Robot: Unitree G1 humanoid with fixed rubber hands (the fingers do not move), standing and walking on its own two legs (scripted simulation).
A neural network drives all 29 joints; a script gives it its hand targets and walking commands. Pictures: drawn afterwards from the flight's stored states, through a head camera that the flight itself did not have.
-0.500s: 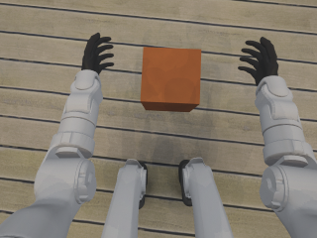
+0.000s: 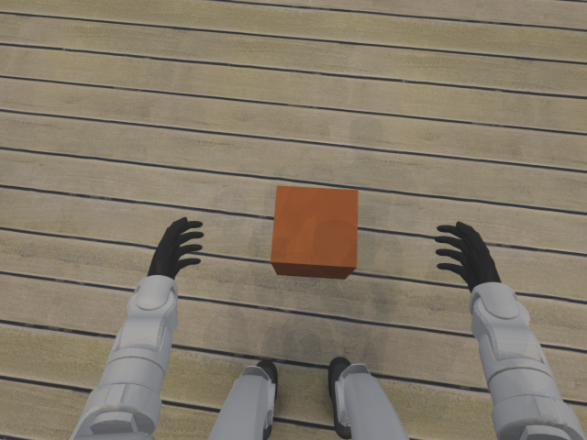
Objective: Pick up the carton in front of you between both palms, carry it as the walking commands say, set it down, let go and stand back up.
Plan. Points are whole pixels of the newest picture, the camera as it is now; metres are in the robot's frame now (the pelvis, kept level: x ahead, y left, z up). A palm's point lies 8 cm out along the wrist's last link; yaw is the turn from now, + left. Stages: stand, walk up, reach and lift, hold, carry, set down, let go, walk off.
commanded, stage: let go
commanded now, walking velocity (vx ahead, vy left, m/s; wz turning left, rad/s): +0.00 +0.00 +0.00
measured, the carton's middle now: (313, 236) +0.50 -0.03 -0.59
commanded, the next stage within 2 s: stand in 0.86 s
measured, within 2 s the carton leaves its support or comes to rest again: neither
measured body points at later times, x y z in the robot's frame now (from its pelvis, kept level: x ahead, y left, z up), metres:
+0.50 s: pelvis +0.04 +0.01 +0.06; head +0.08 +0.02 +0.51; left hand +0.22 +0.25 -0.02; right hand +0.21 -0.22 -0.01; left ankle +0.02 +0.12 -0.68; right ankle +0.03 -0.11 -0.68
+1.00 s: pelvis +0.04 +0.01 +0.06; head +0.05 +0.01 +0.51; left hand +0.20 +0.27 -0.03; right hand +0.21 -0.25 -0.02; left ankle +0.02 +0.12 -0.68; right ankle +0.03 -0.11 -0.68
